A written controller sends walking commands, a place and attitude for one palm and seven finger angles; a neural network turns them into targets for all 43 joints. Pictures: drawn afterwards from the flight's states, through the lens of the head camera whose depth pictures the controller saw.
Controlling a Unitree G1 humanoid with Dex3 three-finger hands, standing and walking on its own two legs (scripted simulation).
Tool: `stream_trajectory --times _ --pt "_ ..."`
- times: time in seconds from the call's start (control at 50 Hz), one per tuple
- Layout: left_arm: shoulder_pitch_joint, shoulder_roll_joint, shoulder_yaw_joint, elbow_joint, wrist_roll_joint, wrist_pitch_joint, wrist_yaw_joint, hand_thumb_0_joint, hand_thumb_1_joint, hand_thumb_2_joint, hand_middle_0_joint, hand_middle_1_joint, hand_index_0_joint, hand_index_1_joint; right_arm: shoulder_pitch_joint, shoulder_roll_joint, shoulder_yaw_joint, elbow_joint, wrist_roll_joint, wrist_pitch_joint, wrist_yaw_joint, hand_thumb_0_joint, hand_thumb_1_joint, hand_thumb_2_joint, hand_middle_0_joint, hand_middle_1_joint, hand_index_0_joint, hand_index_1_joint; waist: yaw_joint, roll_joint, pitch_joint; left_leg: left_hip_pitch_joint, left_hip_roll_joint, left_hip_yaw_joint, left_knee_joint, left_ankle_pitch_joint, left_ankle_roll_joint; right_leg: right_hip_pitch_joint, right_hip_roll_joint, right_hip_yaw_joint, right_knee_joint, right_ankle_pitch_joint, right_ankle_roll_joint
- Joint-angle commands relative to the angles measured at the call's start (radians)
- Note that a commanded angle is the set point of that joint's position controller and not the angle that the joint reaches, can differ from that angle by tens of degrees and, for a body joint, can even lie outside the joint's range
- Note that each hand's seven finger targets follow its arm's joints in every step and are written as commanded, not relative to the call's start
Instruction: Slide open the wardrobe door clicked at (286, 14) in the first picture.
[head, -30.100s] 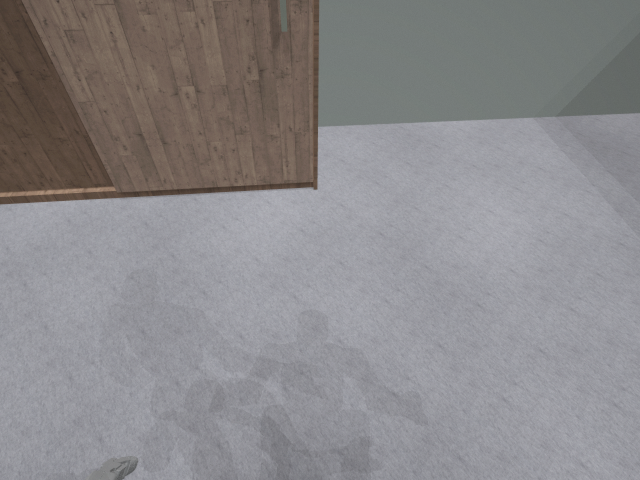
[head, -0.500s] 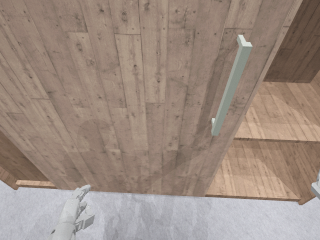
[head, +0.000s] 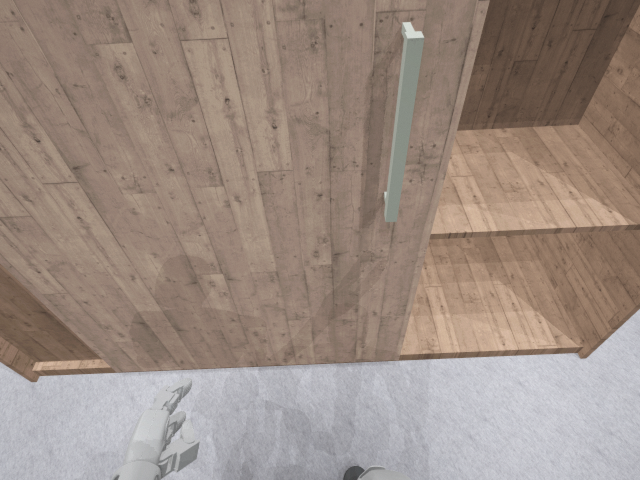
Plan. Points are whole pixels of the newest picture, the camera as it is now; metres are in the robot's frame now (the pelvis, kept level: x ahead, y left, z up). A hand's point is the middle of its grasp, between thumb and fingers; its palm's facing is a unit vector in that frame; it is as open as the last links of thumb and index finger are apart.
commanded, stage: step back with the hand held close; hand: right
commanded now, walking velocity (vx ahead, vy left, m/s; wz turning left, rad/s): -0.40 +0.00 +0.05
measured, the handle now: (397, 136) +0.55 -0.12 +0.14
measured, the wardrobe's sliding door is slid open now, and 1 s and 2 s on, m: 0.60 0.60 0.60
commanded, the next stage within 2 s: stop stepping back and stand still in 0.14 s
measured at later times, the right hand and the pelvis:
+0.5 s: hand out of the picture +0.08 -0.33 +0.17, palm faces +0.49 +0.84 -0.23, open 7.4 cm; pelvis -0.13 -0.05 -0.01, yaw +3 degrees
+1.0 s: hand out of the picture +0.01 -0.36 +0.15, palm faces +0.45 +0.87 -0.21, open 7.5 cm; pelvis -0.23 -0.10 -0.02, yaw +6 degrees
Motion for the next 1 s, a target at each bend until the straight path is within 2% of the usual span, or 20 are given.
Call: stream_trajectory --times 0.0,0.08,0.14,0.22,0.26,0.28,0.32,0.4,0.44,0.46,0.52,0.64,0.66,0.7,0.76,0.8,0.88,0.9,0.94,0.98 --pt "-0.073 0.142 0.062 -0.135 -0.001 -0.06 0.023 0.0 0.9 0.9 -0.2 -0.3 -0.2 -0.3 -0.133 -0.199 -0.111 -0.162 0.003 -0.065 -0.037 0.0 -0.9 -0.9 0.2 0.3 0.2 0.3 0.059 -0.054 -0.091 -0.252 0.079 -0.119 -0.187 -0.291 0.063 0.257 -0.084 0.158 -0.096 -0.27 0.025" --pt "-0.112 0.172 0.071 -0.159 0.001 -0.069 0.03 0.0 0.9 0.9 -0.2 -0.3 -0.2 -0.3 -0.137 -0.23 -0.168 -0.157 -0.013 -0.083 -0.029 0.0 -0.9 -0.9 0.2 0.3 0.2 0.3 0.029 -0.308 -0.111 0.156 -0.094 0.024 0.259 -0.177 0.013 -0.164 -0.26 0.4 -0.514 -0.658 -0.042" --pt "-0.088 0.137 0.088 -0.164 0.004 -0.069 0.006 0.0 0.9 0.9 -0.2 -0.3 -0.2 -0.3 -0.076 -0.241 -0.182 -0.192 0.005 -0.088 -0.017 0.0 -0.9 -0.9 0.2 0.3 0.2 0.3 0.012 -0.164 -0.224 0.13 -0.074 0.035 0.289 -0.257 0.037 -0.006 -0.249 0.272 -0.427 -0.401 -0.03" --pt "-0.081 0.126 0.089 -0.151 0.002 -0.074 -0.017 0.0 0.9 0.9 -0.2 -0.3 -0.2 -0.3 0.028 -0.225 -0.16 -0.223 0.042 -0.081 -0.019 0.0 -0.9 -0.9 0.2 0.3 0.2 0.3 0.021 -0.197 -0.264 0.084 -0.032 0.064 -0.025 -0.26 0.059 0.174 -0.21 0.151 -0.338 -0.268 0.056" --pt "-0.054 0.131 0.089 -0.13 -0.004 -0.059 -0.013 0.0 0.9 0.9 -0.2 -0.3 -0.2 -0.3 0.022 -0.25 -0.161 -0.203 0.033 -0.078 -0.021 0.0 -0.9 -0.9 0.2 0.3 0.2 0.3 0.04 0.021 -0.208 -0.15 0.137 -0.118 -0.284 -0.303 0.124 0.298 -0.045 -0.018 0.074 -0.209 0.112" --pt "-0.05 0.136 0.097 -0.115 -0.001 -0.056 -0.014 0.0 0.9 0.9 -0.2 -0.3 -0.2 -0.3 -0.017 -0.274 -0.169 -0.219 0.029 -0.077 -0.029 0.0 -0.9 -0.9 0.2 0.3 0.2 0.3 0.04 0.18 -0.183 -0.378 0.333 -0.367 -0.417 -0.451 0.195 0.347 0.017 0.033 0.398 -0.179 0.107" --pt "-0.071 0.133 0.085 -0.103 -0.012 -0.048 -0.002 0.0 0.9 0.9 -0.2 -0.3 -0.2 -0.3 -0.113 -0.226 -0.12 -0.166 0.01 -0.033 -0.023 0.0 -0.9 -0.9 0.2 0.3 0.2 0.3 0.048 0.27 -0.054 -0.431 0.386 -0.368 -0.369 -0.582 0.253 0.137 -0.036 0.162 0.672 -0.221 0.076" --pt "-0.081 0.145 0.048 -0.059 -0.005 -0.068 0.042 0.0 0.9 0.9 -0.2 -0.3 -0.2 -0.3 -0.351 -0.21 -0.072 -0.062 0.003 0.006 -0.026 0.0 -0.9 -0.9 0.2 0.3 0.2 0.3 0.089 -0.13 0.064 -0.344 0.148 -0.083 -0.042 -0.437 0.085 0.242 -0.037 0.09 -0.033 -0.231 0.038" --pt "-0.028 0.166 0.05 -0.076 -0.012 -0.113 0.037 0.0 0.9 0.9 -0.2 -0.3 -0.2 -0.3 -0.458 -0.174 -0.029 -0.126 -0.011 -0.025 -0.046 0.0 -0.9 -0.9 0.2 0.3 0.2 0.3 0.089 -0.488 0.045 -0.301 -0.002 0.023 0.375 -0.328 0.015 0.173 -0.26 0.518 -0.412 -0.547 -0.047" --pt "-0.024 0.139 0.051 -0.086 -0.007 -0.133 0.033 0.0 0.9 0.9 -0.2 -0.3 -0.2 -0.3 -0.497 -0.206 -0.044 -0.148 -0.029 -0.034 -0.051 0.0 -0.9 -0.9 0.2 0.3 0.2 0.3 0.083 -0.398 0.05 -0.275 -0.015 -0.038 0.52 -0.293 0.019 0.097 -0.306 0.594 -0.457 -0.604 -0.11" --pt "-0.068 0.126 0.061 -0.11 -0.012 -0.132 -0.017 0.0 0.9 0.9 -0.2 -0.3 -0.2 -0.3 -0.214 -0.198 -0.063 -0.196 -0.015 -0.001 -0.024 0.0 -0.9 -0.9 0.2 0.3 0.2 0.3 0.055 -0.187 -0.116 -0.178 -0.016 -0.014 0.6 -0.224 0.021 0.101 -0.263 0.521 -0.468 -0.685 -0.052" --pt "-0.093 0.099 0.055 -0.143 0.021 -0.087 -0.023 0.0 0.9 0.9 -0.2 -0.3 -0.2 -0.3 0.09 -0.26 -0.161 -0.292 -0.01 0.0 -0.044 0.0 -0.9 -0.9 0.2 0.3 0.2 0.3 0.015 -0.283 -0.165 0.339 -0.07 0.155 0.12 -0.322 0.086 -0.155 -0.167 0.174 -0.347 -0.525 0.04" --pt "-0.084 0.094 0.056 -0.135 0.023 -0.072 -0.019 0.0 0.9 0.9 -0.2 -0.3 -0.2 -0.3 0.101 -0.258 -0.168 -0.253 -0.015 0.015 -0.042 0.0 -0.9 -0.9 0.2 0.3 0.2 0.3 -0.005 -0.213 -0.175 0.455 -0.062 0.14 0.017 -0.335 0.109 -0.244 -0.11 0.088 -0.181 -0.464 0.067" --pt "-0.042 0.092 0.075 -0.094 -0.011 -0.045 -0.011 0.0 0.9 0.9 -0.2 -0.3 -0.2 -0.3 0.008 -0.246 -0.164 -0.221 -0.009 0.029 -0.033 0.0 -0.9 -0.9 0.2 0.3 0.2 0.3 0.034 0.226 -0.154 0.21 0.243 -0.157 -0.217 -0.182 0.221 -0.196 0.023 -0.056 0.509 -0.286 0.054" --pt "-0.041 0.092 0.053 -0.078 -0.001 -0.06 -0.022 0.0 0.9 0.9 -0.2 -0.3 -0.2 -0.3 -0.188 -0.398 -0.3 -0.139 0.012 -0.023 -0.038 0.0 -0.9 -0.9 0.2 0.3 0.2 0.3 0.094 0.2 -0.059 -0.12 0.42 -0.339 -0.271 -0.236 0.301 -0.243 -0.105 0.107 0.934 -0.209 0.059" --pt "-0.068 0.144 0.101 -0.067 -0.02 -0.053 0.001 0.0 0.9 0.9 -0.2 -0.3 -0.2 -0.3 -0.173 -0.227 -0.151 0.049 -0.001 0.009 -0.014 0.0 -0.9 -0.9 0.2 0.3 0.2 0.3 0.076 0.194 0.071 -0.215 0.381 -0.424 -0.311 -0.648 0.264 -0.205 -0.156 0.146 0.658 -0.16 0.036" --pt "-0.087 0.115 0.054 -0.061 -0.006 -0.074 0.032 0.0 0.9 0.9 -0.2 -0.3 -0.2 -0.3 -0.312 -0.114 0.023 -0.06 0.001 -0.005 -0.016 0.0 -0.9 -0.9 0.2 0.3 0.2 0.3 0.096 -0.086 0.039 -0.296 0.231 -0.047 -0.058 -0.573 0.18 0.252 -0.063 -0.034 0.081 -0.252 0.015" --pt "-0.054 0.127 0.048 -0.057 -0.002 -0.093 0.036 0.0 0.9 0.9 -0.2 -0.3 -0.2 -0.3 -0.358 -0.124 0.03 -0.086 -0.004 -0.013 -0.019 0.0 -0.9 -0.9 0.2 0.3 0.2 0.3 0.097 -0.174 0.011 -0.28 0.135 0.041 0.138 -0.507 0.139 0.317 -0.042 -0.013 -0.041 -0.292 0.018" --pt "-0.039 0.16 0.051 -0.098 0.001 -0.125 0.021 0.0 0.9 0.9 -0.2 -0.3 -0.2 -0.3 -0.442 -0.164 -0.003 -0.242 -0.009 -0.051 -0.039 0.0 -0.9 -0.9 0.2 0.3 0.2 0.3 0.091 -0.424 0.027 -0.445 -0.025 0.057 0.626 -0.425 0.045 0.303 -0.386 0.719 -0.407 -0.58 -0.132" --pt "-0.028 0.134 0.069 -0.082 -0.004 -0.134 -0.001 0.0 0.9 0.9 -0.2 -0.3 -0.2 -0.3 -0.362 -0.34 -0.168 -0.274 -0.005 -0.073 -0.03 0.0 -0.9 -0.9 0.2 0.3 0.2 0.3 0.053 -0.137 -0.023 -0.299 0.013 -0.016 0.719 -0.29 0.047 0.139 -0.368 0.637 -0.44 -0.621 -0.148"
